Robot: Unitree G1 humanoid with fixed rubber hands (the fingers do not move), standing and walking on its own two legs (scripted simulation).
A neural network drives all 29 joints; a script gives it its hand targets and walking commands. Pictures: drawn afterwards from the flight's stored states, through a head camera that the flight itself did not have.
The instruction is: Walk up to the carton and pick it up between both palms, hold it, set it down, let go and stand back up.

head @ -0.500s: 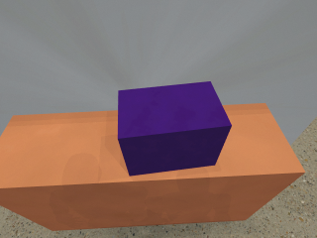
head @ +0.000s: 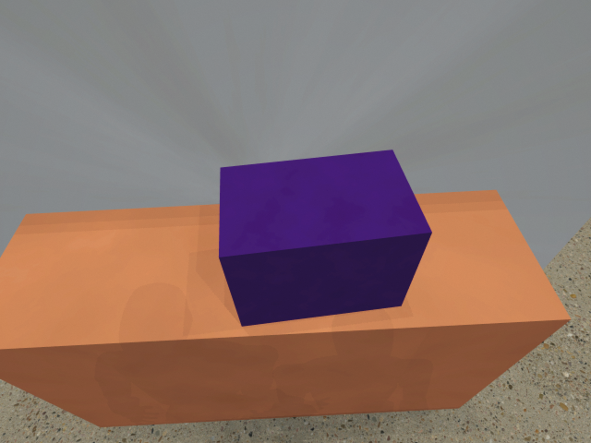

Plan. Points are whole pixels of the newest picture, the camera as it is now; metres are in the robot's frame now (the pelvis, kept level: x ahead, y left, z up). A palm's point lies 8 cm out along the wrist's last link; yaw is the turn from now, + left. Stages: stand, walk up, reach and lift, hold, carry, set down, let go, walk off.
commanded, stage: stand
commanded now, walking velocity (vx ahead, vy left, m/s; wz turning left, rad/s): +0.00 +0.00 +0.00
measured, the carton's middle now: (315, 240) +0.44 -0.02 -0.03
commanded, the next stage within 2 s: none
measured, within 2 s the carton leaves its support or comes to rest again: neither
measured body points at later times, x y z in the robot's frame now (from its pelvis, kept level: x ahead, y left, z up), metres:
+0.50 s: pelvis +0.01 +0.00 +0.00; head +0.01 +0.00 +0.45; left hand +0.02 +0.25 -0.15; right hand +0.02 -0.25 -0.15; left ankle +0.01 +0.12 -0.74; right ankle +0.00 -0.14 -0.74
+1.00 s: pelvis +0.01 +0.00 +0.00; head +0.02 +0.00 +0.45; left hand +0.02 +0.25 -0.15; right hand +0.02 -0.25 -0.15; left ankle +0.01 +0.12 -0.74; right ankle +0.00 -0.14 -0.74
